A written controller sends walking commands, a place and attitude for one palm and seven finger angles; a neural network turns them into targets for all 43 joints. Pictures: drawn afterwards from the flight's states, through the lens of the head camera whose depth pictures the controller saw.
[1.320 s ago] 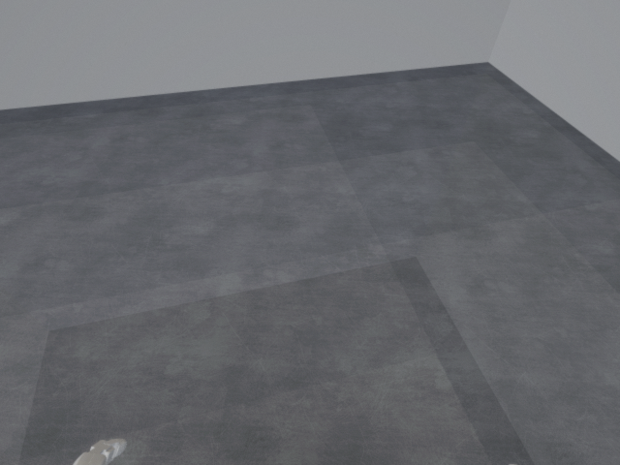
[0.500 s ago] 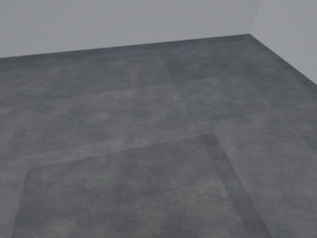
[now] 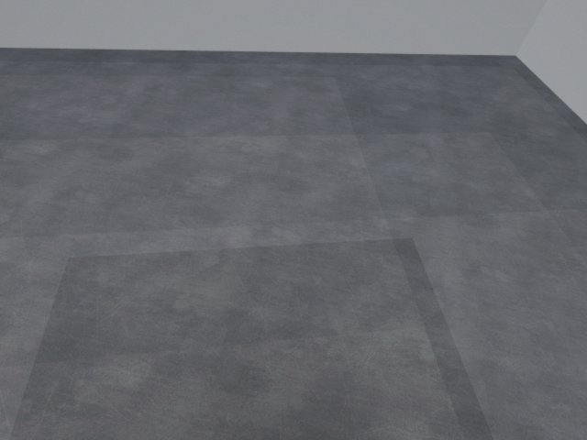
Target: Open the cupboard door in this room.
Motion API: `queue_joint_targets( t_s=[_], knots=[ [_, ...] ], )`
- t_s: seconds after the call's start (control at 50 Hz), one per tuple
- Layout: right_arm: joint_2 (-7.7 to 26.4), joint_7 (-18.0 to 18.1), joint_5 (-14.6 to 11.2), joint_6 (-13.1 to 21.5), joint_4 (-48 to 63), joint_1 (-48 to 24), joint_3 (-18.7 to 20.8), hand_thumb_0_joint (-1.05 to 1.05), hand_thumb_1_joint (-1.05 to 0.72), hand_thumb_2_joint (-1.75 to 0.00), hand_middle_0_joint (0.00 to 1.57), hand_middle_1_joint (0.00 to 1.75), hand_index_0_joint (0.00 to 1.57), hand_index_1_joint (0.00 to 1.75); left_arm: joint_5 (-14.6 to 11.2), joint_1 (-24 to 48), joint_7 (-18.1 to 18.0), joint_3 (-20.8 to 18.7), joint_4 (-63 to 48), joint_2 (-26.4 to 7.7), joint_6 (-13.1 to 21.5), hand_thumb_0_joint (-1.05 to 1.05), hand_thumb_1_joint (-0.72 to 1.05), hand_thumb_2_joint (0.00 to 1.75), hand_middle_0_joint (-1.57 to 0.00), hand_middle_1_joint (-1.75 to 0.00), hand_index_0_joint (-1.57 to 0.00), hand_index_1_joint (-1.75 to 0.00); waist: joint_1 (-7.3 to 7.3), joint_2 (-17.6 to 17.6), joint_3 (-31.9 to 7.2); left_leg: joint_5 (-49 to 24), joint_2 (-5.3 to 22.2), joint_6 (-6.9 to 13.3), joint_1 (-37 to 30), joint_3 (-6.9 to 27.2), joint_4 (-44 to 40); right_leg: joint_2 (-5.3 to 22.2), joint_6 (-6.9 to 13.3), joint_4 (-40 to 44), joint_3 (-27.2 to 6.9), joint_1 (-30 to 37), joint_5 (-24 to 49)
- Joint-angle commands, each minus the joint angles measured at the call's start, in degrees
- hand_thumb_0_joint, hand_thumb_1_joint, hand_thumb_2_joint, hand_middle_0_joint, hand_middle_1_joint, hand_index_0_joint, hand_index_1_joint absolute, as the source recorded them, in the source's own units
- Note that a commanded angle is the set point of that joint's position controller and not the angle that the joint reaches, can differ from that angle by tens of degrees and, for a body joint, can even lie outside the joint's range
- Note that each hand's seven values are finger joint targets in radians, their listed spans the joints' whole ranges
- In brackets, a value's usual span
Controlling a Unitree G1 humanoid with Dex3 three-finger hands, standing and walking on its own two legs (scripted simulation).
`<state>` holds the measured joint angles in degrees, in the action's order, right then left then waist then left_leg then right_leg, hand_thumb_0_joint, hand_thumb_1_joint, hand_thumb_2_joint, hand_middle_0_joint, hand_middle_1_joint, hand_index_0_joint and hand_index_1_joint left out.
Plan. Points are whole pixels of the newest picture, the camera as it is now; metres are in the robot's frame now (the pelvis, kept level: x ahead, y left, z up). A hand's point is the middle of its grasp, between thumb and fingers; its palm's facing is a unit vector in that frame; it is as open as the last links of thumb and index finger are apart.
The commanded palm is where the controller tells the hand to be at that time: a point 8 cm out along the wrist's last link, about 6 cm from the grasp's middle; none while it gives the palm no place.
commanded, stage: turn or walk to find it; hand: left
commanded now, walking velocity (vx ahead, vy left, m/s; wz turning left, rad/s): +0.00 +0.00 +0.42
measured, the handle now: out of the picture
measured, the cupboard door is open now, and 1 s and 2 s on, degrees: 0 0 0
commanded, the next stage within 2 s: none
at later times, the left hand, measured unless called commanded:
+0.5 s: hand out of the picture +0.05 +0.18 -0.14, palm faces +0.19 -0.94 -0.29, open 7.4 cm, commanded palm none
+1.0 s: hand out of the picture -0.15 +0.16 -0.18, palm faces +0.47 -0.85 -0.23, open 7.4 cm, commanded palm none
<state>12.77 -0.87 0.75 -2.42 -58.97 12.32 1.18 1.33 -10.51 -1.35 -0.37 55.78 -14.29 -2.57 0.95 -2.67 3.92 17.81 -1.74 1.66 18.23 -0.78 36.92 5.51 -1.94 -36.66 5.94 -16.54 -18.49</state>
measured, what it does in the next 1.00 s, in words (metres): steps on the spot, turning left: right foot, then left foot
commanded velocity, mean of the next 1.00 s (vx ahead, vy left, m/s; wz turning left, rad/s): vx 0.00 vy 0.00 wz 0.42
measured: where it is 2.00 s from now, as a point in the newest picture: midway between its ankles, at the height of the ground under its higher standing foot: outside the picture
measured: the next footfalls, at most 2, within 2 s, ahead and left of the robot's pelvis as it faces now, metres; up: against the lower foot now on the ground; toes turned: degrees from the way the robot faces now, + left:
right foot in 0.48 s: +0.02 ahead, -0.14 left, +0.00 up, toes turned +10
left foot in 0.96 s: -0.09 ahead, +0.08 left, +0.00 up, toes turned +28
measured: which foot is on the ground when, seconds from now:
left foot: down 0.00-0.48, up 0.50-0.94, down 0.96-1.00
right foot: up 0.00-0.46, down 0.48-0.96, up 0.98-1.00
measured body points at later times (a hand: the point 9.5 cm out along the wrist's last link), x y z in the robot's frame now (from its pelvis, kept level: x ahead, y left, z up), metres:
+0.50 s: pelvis -0.03 -0.04 +0.01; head -0.01 -0.05 +0.46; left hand +0.03 +0.23 -0.12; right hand +0.05 -0.28 -0.15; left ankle +0.02 +0.09 -0.72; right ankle -0.02 -0.14 -0.73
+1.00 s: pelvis -0.06 -0.02 +0.00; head -0.04 +0.01 +0.45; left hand -0.18 +0.20 -0.16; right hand +0.14 -0.21 -0.13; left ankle -0.12 +0.06 -0.73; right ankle -0.03 -0.14 -0.71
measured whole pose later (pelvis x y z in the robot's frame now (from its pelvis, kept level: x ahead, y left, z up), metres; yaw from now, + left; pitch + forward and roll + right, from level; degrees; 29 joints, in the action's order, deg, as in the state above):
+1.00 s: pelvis -0.06 -0.02 +0.00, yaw +25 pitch +0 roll +1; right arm 11.6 -0.6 0.6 -2.0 -55.6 7.9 2.8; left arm 1.4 -18.1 -1.5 -2.9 56.5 -13.4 -2.5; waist -2.1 -3.9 4.1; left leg 18.7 -0.4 1.3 14.1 -3.7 33.2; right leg 7.6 -2.2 -44.1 9.3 -18.4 -27.2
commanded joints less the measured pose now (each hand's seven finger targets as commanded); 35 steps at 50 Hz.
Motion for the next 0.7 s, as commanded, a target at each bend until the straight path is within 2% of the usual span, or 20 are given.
queue_joint_targets(
  t_s=[0.0, 0.02, 0.04, 0.06, 0.1, 0.16, 0.28, 0.36, 0.38, 0.4, 0.42, 0.44, 0.46, 0.48, 0.5, 0.52, 0.56, 0.6, 0.64, 0.68],
  knots=[
    [13.5, 1.8, 0.4, 2.1, 3.1, 6.6, 3.8, 0.00, -0.90, -0.90, 0.20, 0.30, 0.20, 0.30, -0.2, 2.9, -1.1, -2.6, -6.2, -6.6, 0.1, 0.00, 0.90, 0.90, -0.20, -0.30, -0.20, -0.30, 2.00, 17.2, -4.6, -27.4, 20.3, 8.5, -8.4, 27.0, -20.9, -2.1, -0.6, -23.2, -6.7, -12.7, -14.9],
    [12.3, 2.2, 0.2, 2.2, 3.7, 5.5, 3.5, 0.00, -0.90, -0.90, 0.20, 0.30, 0.20, 0.30, -0.3, 2.2, -0.9, -2.9, -5.7, -6.6, 0.0, 0.00, 0.90, 0.90, -0.20, -0.30, -0.20, -0.30, 1.14, 14.5, -4.4, -23.8, 18.9, 8.1, -7.7, 25.1, -21.2, -1.3, -0.4, -25.5, -8.1, -14.1, -11.8],
    [11.6, 2.3, 0.2, 2.2, 4.4, 3.9, 3.4, 0.00, -0.90, -0.90, 0.20, 0.30, 0.20, 0.30, -0.3, 2.0, -0.6, -3.2, -5.3, -6.2, 0.1, 0.00, 0.90, 0.90, -0.20, -0.30, -0.20, -0.30, 0.62, 11.5, -4.2, -20.7, 17.4, 8.0, -7.5, 23.2, -20.4, -1.0, -0.6, -27.2, -7.8, -14.1, -9.2],
    [10.5, 2.4, 0.2, 2.5, 4.7, 3.2, 3.3, 0.00, -0.90, -0.90, 0.20, 0.30, 0.20, 0.30, -0.2, 1.3, -0.2, -3.3, -4.9, -5.8, 0.4, 0.00, 0.90, 0.90, -0.20, -0.30, -0.20, -0.30, 0.05, 8.7, -5.2, -21.5, 16.0, 7.8, -9.1, 21.4, -19.5, -1.1, -1.0, -27.8, -7.5, -14.8, -6.7],
    [9.7, 2.5, 0.1, 2.6, 5.0, 3.5, 3.4, 0.00, -0.90, -0.90, 0.20, 0.30, 0.20, 0.30, -0.3, -0.1, 0.0, -3.3, -4.1, -4.4, 0.6, 0.00, 0.90, 0.90, -0.20, -0.30, -0.20, -0.30, -0.07, 7.8, -7.0, -22.8, 13.7, 7.6, -10.6, 18.3, -18.9, -1.4, -1.6, -27.3, -6.8, -13.9, -4.3],
    [9.0, 2.6, 0.1, 2.6, 4.8, 5.5, 3.8, 0.00, -0.90, -0.90, 0.20, 0.30, 0.20, 0.30, -0.4, 1.1, 0.0, -3.4, -4.5, -3.5, 0.7, 0.00, 0.90, 0.90, -0.20, -0.30, -0.20, -0.30, 0.92, 8.6, -7.6, -24.7, 13.2, 8.2, -13.2, 19.0, -18.4, -1.9, -2.4, -23.4, -6.3, -14.0, -4.7],
    [9.2, 2.5, 0.6, 1.8, 5.2, 6.3, 4.6, 0.00, -0.90, -0.90, 0.20, 0.30, 0.20, 0.30, -0.6, 2.7, -0.2, -3.7, -6.0, -2.4, 0.5, 0.00, 0.90, 0.90, -0.20, -0.30, -0.20, -0.30, 1.85, 11.2, -6.6, -20.1, 13.0, 9.1, -11.6, 24.1, -19.4, -3.3, -2.2, -14.3, -6.4, -10.5, -7.6],
    [10.0, 2.1, 0.8, 1.2, 6.3, 3.9, 5.1, 0.00, -0.90, -0.90, 0.20, 0.30, 0.20, 0.30, -0.9, -0.6, -0.5, -3.6, -6.0, -2.2, 0.7, 0.00, 0.90, 0.90, -0.20, -0.30, -0.20, -0.30, 0.53, 11.5, -7.5, -20.1, 11.6, 8.4, -8.2, 25.8, -17.9, -5.2, -1.2, -3.2, -6.0, -2.8, -6.5],
    [10.1, 1.9, 0.8, 1.1, 6.6, 3.5, 5.2, 0.00, -0.90, -0.90, 0.20, 0.30, 0.20, 0.30, -1.1, -2.0, -0.6, -3.7, -5.8, -2.4, 0.8, 0.00, 0.90, 0.90, -0.20, -0.30, -0.20, -0.30, 0.01, 11.2, -7.8, -18.4, 11.0, 7.7, -5.6, 25.7, -17.7, -5.7, -1.0, 0.1, -5.7, 0.6, -4.3],
    [10.1, 1.7, 0.7, 1.0, 7.1, 2.2, 5.3, 0.00, -0.90, -0.90, 0.20, 0.30, 0.20, 0.30, -1.1, -4.1, -0.7, -3.8, -5.5, -2.5, 1.0, 0.00, 0.90, 0.90, -0.20, -0.30, -0.20, -0.30, -1.19, 10.5, -7.8, -15.8, 9.9, 6.4, -3.1, 24.8, -16.6, -5.7, -0.8, 5.4, -5.5, 4.5, -0.6],
    [9.5, 1.5, 0.4, 0.8, 7.6, 1.5, 5.3, 0.00, -0.90, -0.90, 0.20, 0.30, 0.20, 0.30, -1.0, -6.0, -0.8, -4.1, -4.9, -3.5, 1.3, 0.00, 0.90, 0.90, -0.20, -0.30, -0.20, -0.30, -2.09, 8.6, -7.5, -9.6, 7.7, 4.2, 2.9, 23.0, -15.3, -5.1, -0.5, 12.5, -4.9, 11.5, 4.3],
    [7.0, 1.1, 0.0, 0.5, 8.1, 1.7, 5.0, 0.00, -0.90, -0.90, 0.20, 0.30, 0.20, 0.30, -0.3, -7.6, -1.1, -4.8, -5.1, -6.4, 1.8, 0.00, 0.90, 0.90, -0.20, -0.30, -0.20, -0.30, -2.77, 0.6, -7.3, -0.6, 3.2, 0.9, 10.5, 17.9, -8.0, 2.0, 1.7, 19.2, -11.3, 17.6, 1.8],
    [3.4, 1.1, -0.2, 0.5, 9.5, 2.4, 4.6, 0.00, -0.90, -0.90, 0.20, 0.30, 0.20, 0.30, 0.7, -7.0, -1.4, -5.7, -6.1, -12.0, 2.3, 0.00, 0.90, 0.90, -0.20, -0.30, -0.20, -0.30, -2.72, -15.3, -5.3, 9.8, -4.3, -3.5, 20.8, 6.6, 8.1, 18.0, 7.7, 25.1, -29.5, 18.3, -2.7],
    [6.8, 1.2, 0.8, 0.4, 9.4, 0.3, 5.4, 0.00, -0.90, -0.90, 0.20, 0.30, 0.20, 0.30, -0.1, -4.4, -1.4, -5.1, -7.6, -11.7, 2.0, 0.00, 0.90, 0.90, -0.20, -0.30, -0.20, -0.30, -2.92, -10.5, -2.4, 12.9, -2.0, -3.1, 17.6, 6.9, 18.7, 21.5, 10.0, 25.2, -28.3, 6.0, -0.1],
    [7.2, 0.6, 0.9, -0.5, 8.4, 1.7, 5.7, 0.00, -0.90, -0.90, 0.20, 0.30, 0.20, 0.30, -0.1, 0.0, -1.4, -4.8, -8.9, -9.3, 2.2, 0.00, 0.90, 0.90, -0.20, -0.30, -0.20, -0.30, -0.36, -7.7, -1.1, 7.8, -0.7, -2.9, 14.6, 8.2, 25.0, 17.1, 9.3, 26.4, -22.6, -0.5, -5.0],
    [6.5, 0.3, 0.9, -1.2, 7.1, 2.6, 5.7, 0.00, -0.90, -0.90, 0.20, 0.30, 0.20, 0.30, -0.3, 2.7, -1.3, -4.6, -9.4, -8.1, 2.5, 0.00, 0.90, 0.90, -0.20, -0.30, -0.20, -0.30, 0.85, -8.5, 1.7, 5.3, -0.2, -3.3, 13.2, 6.8, 29.0, 14.0, 8.1, 27.4, -20.2, -4.7, -6.3],
    [5.7, -0.1, 0.8, -1.3, 5.4, 5.4, 5.5, 0.00, -0.90, -0.90, 0.20, 0.30, 0.20, 0.30, -0.4, 3.9, -1.0, -3.6, -9.4, -5.5, 2.7, 0.00, 0.90, 0.90, -0.20, -0.30, -0.20, -0.30, 2.67, -5.4, 2.9, 0.0, 0.7, -4.1, 13.1, 4.9, 33.4, 9.8, 6.9, 24.7, -12.1, -4.3, 1.5],
    [5.2, 0.0, 0.7, -1.0, 5.2, 5.1, 4.9, 0.00, -0.90, -0.90, 0.20, 0.30, 0.20, 0.30, -0.4, 0.0, -0.8, -3.4, -8.4, -5.0, 3.3, 0.00, 0.90, 0.90, -0.20, -0.30, -0.20, -0.30, 1.28, -5.5, 0.9, -1.5, 1.1, -4.9, 14.7, 3.4, 33.4, 8.8, 7.4, 22.1, -9.3, 2.0, 8.7],
    [5.1, 0.2, 0.7, -0.9, 5.6, 2.5, 4.6, 0.00, -0.90, -0.90, 0.20, 0.30, 0.20, 0.30, -0.4, -4.1, -0.9, -3.6, -7.2, -5.1, 3.4, 0.00, 0.90, 0.90, -0.20, -0.30, -0.20, -0.30, -0.60, -5.5, -0.6, -0.3, 2.1, -5.6, 16.2, 3.1, 31.1, 10.1, 8.7, 20.5, -9.5, 7.3, 13.4],
    [4.6, 0.2, 0.6, -1.0, 6.1, 0.1, 4.3, 0.00, -0.90, -0.90, 0.20, 0.30, 0.20, 0.30, -0.2, -6.4, -1.0, -3.8, -6.3, -5.8, 3.4, 0.00, 0.90, 0.90, -0.20, -0.30, -0.20, -0.30, -1.69, -5.3, -0.5, 1.5, 2.9, -6.0, 15.9, 2.5, 28.2, 11.5, 9.5, 19.6, -9.4, 9.1, 16.3]
  ],
)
